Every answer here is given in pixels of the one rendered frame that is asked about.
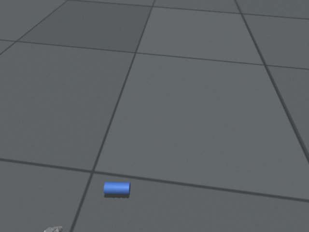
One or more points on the can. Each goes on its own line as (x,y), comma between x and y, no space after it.
(117,188)

